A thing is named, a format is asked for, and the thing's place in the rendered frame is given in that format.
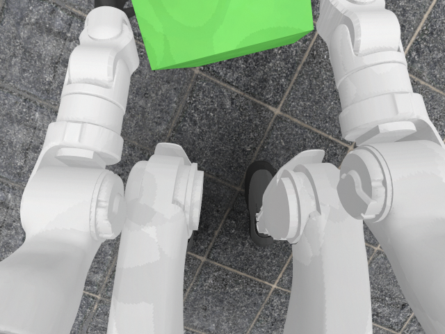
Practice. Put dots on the right robot forearm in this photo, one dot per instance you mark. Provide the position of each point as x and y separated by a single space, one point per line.
370 71

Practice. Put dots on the robot left upper arm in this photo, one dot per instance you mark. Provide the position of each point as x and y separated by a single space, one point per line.
68 212

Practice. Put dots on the robot left hand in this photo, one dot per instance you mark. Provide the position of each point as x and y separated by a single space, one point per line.
116 4

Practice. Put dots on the robot right upper arm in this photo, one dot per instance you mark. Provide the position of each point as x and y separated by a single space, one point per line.
398 190

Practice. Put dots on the carton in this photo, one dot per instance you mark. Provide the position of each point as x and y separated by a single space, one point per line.
193 33

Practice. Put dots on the left robot thigh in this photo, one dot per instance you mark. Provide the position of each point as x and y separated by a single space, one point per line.
147 293

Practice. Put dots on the left robot shin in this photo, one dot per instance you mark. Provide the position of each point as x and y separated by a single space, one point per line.
135 177

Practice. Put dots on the left robot forearm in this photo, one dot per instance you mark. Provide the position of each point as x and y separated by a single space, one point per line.
87 130

